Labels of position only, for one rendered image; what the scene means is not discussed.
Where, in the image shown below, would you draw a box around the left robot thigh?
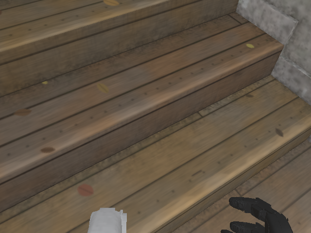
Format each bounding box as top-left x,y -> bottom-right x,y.
87,208 -> 127,233

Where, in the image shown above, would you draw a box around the robot right hand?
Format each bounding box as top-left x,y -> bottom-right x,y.
221,197 -> 293,233

